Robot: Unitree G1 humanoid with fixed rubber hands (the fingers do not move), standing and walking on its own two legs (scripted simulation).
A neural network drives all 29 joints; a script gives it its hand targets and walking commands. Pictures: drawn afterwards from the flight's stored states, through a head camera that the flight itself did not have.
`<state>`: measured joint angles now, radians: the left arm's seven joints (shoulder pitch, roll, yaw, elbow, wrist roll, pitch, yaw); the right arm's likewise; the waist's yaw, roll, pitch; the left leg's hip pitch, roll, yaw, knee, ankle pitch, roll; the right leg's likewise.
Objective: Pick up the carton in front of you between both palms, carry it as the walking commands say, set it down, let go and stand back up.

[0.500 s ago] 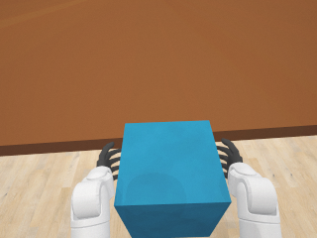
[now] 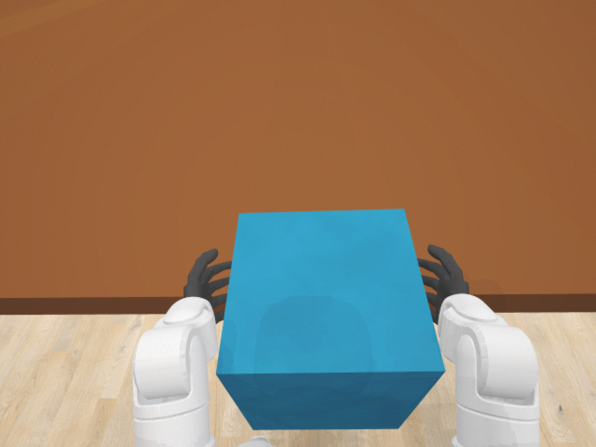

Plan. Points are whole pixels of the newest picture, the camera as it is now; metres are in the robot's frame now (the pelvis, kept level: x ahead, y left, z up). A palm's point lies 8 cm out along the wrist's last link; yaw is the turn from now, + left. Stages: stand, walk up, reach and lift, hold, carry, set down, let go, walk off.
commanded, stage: carry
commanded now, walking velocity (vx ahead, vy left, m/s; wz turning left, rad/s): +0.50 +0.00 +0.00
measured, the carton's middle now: (323, 327) +0.28 +0.01 +0.02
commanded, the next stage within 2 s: none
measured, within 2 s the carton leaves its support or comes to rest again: neither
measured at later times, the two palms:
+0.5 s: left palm (248, 90) +0.69 +0.16 +0.15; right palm (414, 87) +0.67 -0.14 +0.16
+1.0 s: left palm (274, 25) +1.05 +0.15 +0.14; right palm (393, 22) +1.06 -0.15 +0.13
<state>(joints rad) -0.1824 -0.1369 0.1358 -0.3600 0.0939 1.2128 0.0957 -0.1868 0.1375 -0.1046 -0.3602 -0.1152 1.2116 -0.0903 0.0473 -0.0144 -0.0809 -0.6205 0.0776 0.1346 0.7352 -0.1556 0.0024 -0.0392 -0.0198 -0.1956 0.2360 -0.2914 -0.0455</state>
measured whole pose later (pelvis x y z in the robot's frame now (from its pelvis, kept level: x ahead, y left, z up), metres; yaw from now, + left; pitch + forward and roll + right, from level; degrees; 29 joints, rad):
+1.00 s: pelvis +0.66 -0.01 -0.01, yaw -2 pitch +5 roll +2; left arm -0.78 -0.05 0.31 -0.15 0.04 1.28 0.16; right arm -0.80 0.05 -0.29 -0.17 -0.08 1.30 -0.14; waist 0.08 0.01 0.11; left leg -1.14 0.06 0.10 1.66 -0.54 0.11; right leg -0.10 -0.01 -0.11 0.41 -0.40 -0.04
